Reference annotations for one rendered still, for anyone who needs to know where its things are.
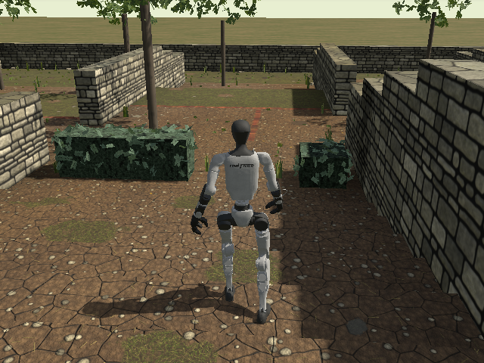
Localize robot thigh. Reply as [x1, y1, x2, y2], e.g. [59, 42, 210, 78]
[217, 211, 234, 257]
[253, 212, 270, 271]

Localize right robot forearm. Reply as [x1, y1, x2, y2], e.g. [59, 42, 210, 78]
[271, 180, 283, 204]

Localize left robot forearm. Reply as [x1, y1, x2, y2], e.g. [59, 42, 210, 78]
[194, 184, 211, 218]

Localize left robot upper arm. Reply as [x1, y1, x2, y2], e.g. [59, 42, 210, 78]
[204, 153, 226, 196]

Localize right robot upper arm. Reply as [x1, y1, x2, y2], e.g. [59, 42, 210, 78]
[257, 152, 279, 192]

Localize robot left hand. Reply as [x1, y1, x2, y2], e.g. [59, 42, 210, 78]
[191, 215, 208, 235]

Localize right robot thigh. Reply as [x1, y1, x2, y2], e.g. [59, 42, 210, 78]
[253, 212, 270, 271]

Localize left robot thigh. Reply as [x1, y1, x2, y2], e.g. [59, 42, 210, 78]
[217, 211, 234, 257]

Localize robot right hand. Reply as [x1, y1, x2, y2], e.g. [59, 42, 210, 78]
[265, 200, 283, 214]

